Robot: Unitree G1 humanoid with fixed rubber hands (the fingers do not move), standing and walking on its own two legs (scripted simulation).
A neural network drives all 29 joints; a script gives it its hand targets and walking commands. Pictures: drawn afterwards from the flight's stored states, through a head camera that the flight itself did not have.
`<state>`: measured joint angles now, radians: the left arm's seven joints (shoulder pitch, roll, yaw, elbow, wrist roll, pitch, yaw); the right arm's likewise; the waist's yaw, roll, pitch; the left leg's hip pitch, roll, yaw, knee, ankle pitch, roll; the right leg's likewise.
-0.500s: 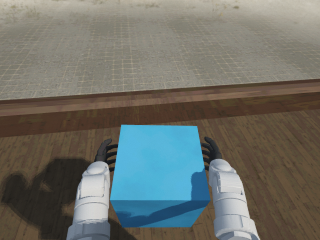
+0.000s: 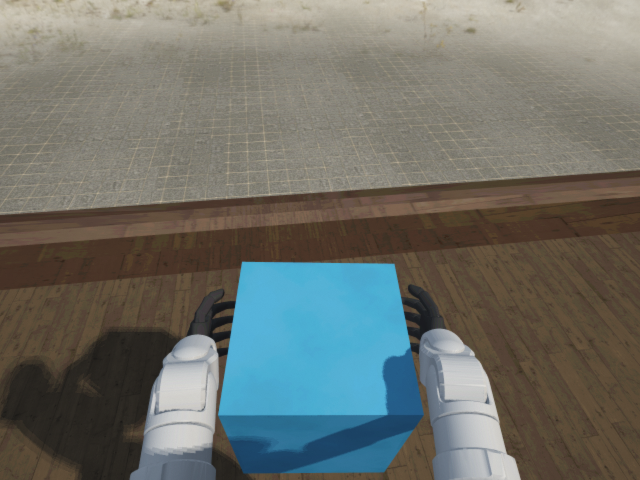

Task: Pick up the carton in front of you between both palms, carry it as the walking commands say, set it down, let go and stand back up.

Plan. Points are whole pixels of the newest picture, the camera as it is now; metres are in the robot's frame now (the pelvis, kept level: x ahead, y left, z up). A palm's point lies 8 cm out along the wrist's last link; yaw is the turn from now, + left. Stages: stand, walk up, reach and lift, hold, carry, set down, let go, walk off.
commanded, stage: reach and lift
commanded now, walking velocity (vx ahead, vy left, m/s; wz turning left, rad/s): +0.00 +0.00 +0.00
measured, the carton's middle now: (316, 372) +0.29 +0.00 -0.04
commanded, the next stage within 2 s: hold in 0.08 s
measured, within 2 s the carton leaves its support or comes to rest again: neither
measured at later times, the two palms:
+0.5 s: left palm (199, 349) +0.27 +0.15 +0.05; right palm (439, 345) +0.27 -0.15 +0.05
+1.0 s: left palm (200, 344) +0.28 +0.15 +0.05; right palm (438, 340) +0.28 -0.15 +0.05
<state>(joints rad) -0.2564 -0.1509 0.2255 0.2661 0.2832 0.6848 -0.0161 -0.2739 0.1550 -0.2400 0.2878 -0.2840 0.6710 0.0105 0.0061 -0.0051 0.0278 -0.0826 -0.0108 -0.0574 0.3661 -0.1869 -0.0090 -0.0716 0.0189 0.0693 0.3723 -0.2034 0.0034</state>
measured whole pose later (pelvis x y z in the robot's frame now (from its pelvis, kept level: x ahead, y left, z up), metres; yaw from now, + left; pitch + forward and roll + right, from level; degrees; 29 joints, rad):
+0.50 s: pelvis -0.02 +0.00 +0.00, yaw +0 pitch -8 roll +0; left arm -0.28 -0.16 0.23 0.22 0.28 0.76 -0.02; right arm -0.29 0.16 -0.25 0.24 -0.28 0.75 0.01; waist 0.00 0.00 0.05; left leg -0.06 -0.01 -0.06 0.37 -0.18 -0.01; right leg -0.04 0.02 0.07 0.38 -0.19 0.00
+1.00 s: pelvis -0.01 +0.00 +0.00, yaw +0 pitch -8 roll +0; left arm -0.25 -0.15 0.20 0.19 0.28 0.77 -0.02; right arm -0.26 0.15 -0.22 0.21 -0.28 0.76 0.02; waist 0.00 -0.01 0.04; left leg -0.04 -0.01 -0.06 0.35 -0.17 -0.01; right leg -0.02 0.02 0.07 0.35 -0.19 0.00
